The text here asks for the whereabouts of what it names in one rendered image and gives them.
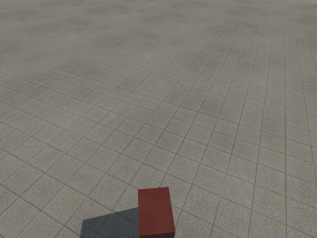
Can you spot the carton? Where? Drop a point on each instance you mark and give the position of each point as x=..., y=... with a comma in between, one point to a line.
x=155, y=213

